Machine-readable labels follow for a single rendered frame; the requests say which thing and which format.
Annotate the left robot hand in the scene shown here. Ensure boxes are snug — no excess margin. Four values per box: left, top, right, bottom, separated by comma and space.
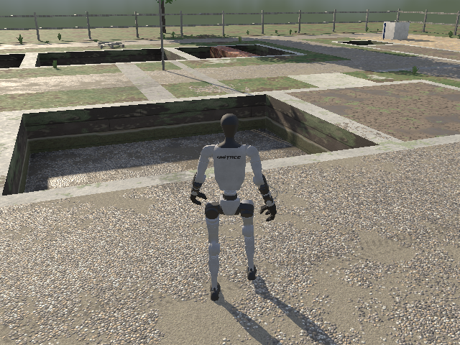
190, 192, 207, 205

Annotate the left robot forearm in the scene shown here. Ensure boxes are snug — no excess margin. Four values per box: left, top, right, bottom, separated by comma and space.
191, 172, 202, 196

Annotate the robot right upper arm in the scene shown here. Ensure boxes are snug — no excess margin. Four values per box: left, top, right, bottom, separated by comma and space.
244, 145, 265, 186

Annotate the humanoid robot head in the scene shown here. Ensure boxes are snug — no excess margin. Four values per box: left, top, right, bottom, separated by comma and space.
217, 114, 242, 148

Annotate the robot left upper arm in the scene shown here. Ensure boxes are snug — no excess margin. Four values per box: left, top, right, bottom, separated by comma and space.
194, 144, 215, 183

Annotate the robot left thigh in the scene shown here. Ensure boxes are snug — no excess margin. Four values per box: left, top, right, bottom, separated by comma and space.
205, 201, 220, 256

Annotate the right robot forearm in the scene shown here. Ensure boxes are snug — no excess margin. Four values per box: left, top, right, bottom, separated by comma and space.
258, 174, 275, 207

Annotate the right robot hand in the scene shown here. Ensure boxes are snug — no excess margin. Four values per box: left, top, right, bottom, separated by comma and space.
260, 204, 277, 221

